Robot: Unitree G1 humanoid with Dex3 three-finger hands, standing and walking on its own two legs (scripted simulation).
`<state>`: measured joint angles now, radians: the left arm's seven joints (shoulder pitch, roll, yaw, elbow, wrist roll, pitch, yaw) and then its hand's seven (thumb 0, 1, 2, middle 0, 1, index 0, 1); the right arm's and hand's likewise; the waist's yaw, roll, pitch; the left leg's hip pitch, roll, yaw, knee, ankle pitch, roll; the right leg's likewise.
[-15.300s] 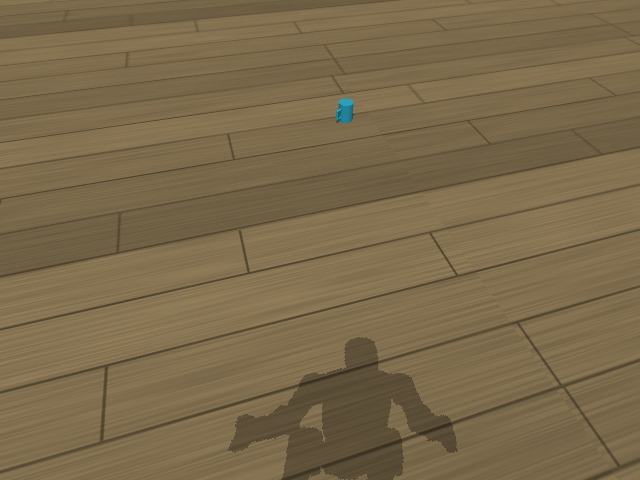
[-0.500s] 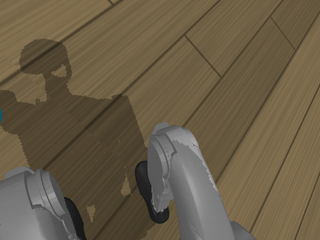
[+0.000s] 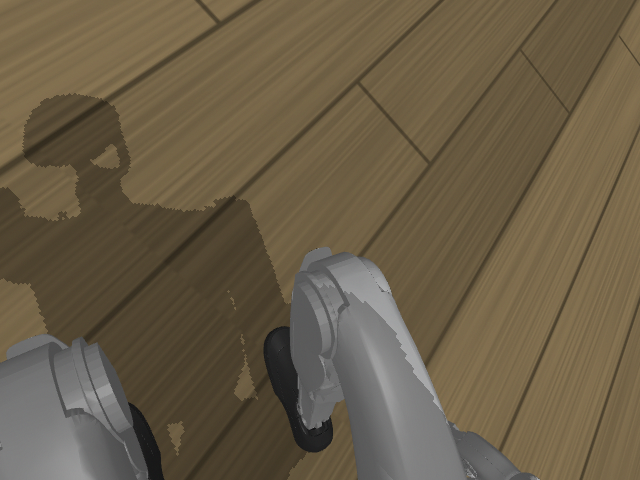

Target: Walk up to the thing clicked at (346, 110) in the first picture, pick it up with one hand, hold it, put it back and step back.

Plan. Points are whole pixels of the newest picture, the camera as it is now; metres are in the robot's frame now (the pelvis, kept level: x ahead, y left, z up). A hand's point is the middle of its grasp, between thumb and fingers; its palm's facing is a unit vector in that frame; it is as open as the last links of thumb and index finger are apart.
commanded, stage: close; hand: left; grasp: from above
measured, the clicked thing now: out of the picture +0.44 +0.31 -0.24
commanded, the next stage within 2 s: settle in 1.72 s
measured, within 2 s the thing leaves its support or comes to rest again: neither
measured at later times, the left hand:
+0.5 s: hand out of the picture +0.44 +0.31 -0.21, palm faces -0.45 -0.13 -0.89, open 11.8 cm
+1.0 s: hand out of the picture +0.44 +0.32 -0.20, palm faces -0.44 -0.11 -0.89, open 11.4 cm
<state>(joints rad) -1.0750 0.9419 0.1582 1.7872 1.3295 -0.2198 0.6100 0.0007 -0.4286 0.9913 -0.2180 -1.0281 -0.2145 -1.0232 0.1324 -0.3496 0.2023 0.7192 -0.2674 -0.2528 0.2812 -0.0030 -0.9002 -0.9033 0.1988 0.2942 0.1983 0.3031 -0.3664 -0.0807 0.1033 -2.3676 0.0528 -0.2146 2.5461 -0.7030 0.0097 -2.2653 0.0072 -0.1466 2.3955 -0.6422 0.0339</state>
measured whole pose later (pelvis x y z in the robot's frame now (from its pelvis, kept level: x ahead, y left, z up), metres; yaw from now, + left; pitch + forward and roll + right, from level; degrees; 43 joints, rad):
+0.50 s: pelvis +0.00 +0.00 +0.00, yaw +0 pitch +28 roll -12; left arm -1.06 0.93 0.11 1.78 1.30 -0.25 0.60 0.00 -0.28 0.94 -0.35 -1.01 -0.34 -1.00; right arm 0.14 -0.34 0.23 0.72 -0.26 -0.25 0.28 0.00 -0.90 -0.90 0.20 0.29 0.20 0.30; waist -0.36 -0.07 0.11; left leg -2.36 0.05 -0.22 2.54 -0.70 0.00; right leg -2.26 0.01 -0.15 2.39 -0.64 0.03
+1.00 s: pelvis +0.00 +0.00 +0.00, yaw +0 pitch +28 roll -12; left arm -1.08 0.93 0.09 1.79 1.31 -0.23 0.61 0.00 -0.25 0.94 -0.58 -0.99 -0.40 -0.98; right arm 0.14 -0.34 0.23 0.70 -0.26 -0.27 0.28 0.00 -0.91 -0.91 0.20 0.29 0.20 0.30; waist -0.36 -0.08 0.10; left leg -2.36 0.05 -0.22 2.54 -0.70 0.01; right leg -2.25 0.01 -0.15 2.38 -0.64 0.04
